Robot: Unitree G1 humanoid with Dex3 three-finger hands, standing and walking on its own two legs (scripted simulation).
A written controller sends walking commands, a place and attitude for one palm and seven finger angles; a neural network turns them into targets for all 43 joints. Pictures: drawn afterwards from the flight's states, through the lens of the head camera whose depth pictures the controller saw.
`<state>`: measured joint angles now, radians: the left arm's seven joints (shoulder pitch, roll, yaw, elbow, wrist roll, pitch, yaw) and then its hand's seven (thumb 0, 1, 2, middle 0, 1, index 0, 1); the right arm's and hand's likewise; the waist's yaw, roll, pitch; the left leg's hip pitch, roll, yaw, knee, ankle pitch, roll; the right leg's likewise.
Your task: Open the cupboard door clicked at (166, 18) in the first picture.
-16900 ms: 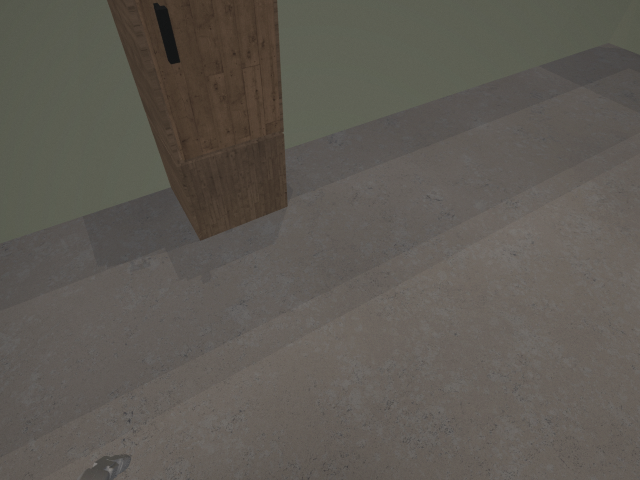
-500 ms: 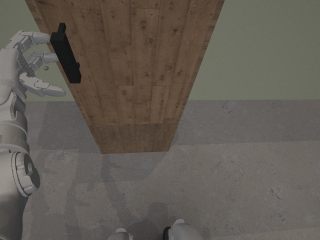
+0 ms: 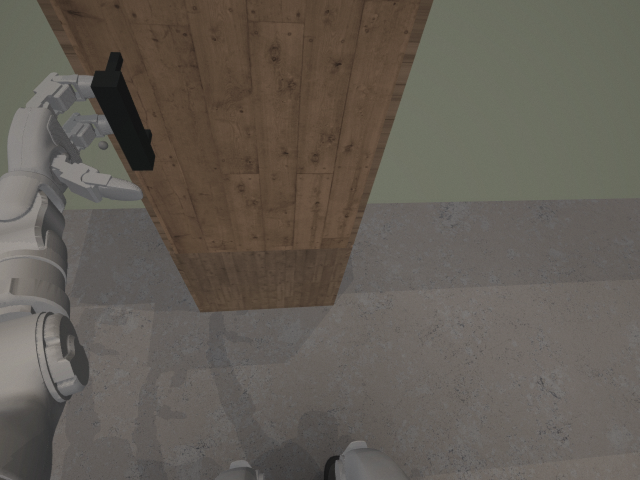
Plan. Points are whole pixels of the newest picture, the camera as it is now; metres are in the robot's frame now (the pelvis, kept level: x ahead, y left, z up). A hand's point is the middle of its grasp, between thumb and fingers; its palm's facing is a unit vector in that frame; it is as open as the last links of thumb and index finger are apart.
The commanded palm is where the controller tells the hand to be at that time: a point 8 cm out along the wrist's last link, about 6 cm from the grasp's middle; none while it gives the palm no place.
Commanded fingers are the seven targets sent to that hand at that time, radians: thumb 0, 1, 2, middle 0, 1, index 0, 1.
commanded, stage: slide the fingers in behind the handle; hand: left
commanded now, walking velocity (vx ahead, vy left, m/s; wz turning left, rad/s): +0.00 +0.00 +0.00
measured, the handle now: (130, 113) +0.54 +0.20 +0.10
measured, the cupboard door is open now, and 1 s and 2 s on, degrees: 0 0 0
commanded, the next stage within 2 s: close the thumb around the handle in 1.06 s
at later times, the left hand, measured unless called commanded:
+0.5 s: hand (141, 143) +0.49 +0.18 +0.10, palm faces -0.01 -1.00 -0.01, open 14.0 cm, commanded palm +0.47 +0.23 +0.10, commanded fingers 0.00 -0.50 0.30 -0.30 -1.20 -0.30 -1.20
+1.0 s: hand (141, 144) +0.49 +0.18 +0.10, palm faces +0.00 -1.00 +0.00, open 13.9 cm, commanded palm +0.47 +0.23 +0.10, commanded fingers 0.00 -0.50 0.30 -0.30 -1.20 -0.30 -1.20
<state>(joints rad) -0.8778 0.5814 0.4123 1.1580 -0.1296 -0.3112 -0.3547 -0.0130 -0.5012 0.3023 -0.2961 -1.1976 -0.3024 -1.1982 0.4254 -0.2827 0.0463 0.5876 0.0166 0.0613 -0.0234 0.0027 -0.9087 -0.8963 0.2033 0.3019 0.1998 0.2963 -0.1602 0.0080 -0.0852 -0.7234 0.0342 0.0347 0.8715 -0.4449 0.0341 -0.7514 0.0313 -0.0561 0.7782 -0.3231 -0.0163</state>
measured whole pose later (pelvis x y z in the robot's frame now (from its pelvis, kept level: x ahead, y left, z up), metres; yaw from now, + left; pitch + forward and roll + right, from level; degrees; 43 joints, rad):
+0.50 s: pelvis +0.00 +0.00 +0.00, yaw +0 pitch +17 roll -2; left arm -0.89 0.46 0.35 1.14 -0.11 -0.34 -0.24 -0.01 -0.50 0.30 -0.30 -1.20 -0.30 -1.20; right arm 0.41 -0.26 0.04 0.60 0.01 0.03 0.00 0.00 -0.91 -0.90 0.20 0.30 0.20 0.30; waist -0.15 0.02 -0.09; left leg -0.72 0.02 0.04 0.88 -0.45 0.04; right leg -0.76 0.02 -0.05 0.80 -0.33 -0.01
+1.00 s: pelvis +0.00 +0.00 +0.00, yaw +0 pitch +17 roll -2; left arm -0.89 0.48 0.36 1.14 -0.12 -0.34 -0.25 -0.01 -0.50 0.30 -0.30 -1.20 -0.31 -1.21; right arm 0.42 -0.28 0.03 0.61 0.01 0.03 -0.01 0.00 -0.91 -0.90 0.20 0.30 0.20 0.30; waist -0.16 0.01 -0.09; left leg -0.72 0.03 0.04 0.87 -0.44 0.03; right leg -0.76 0.03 -0.05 0.79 -0.33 -0.02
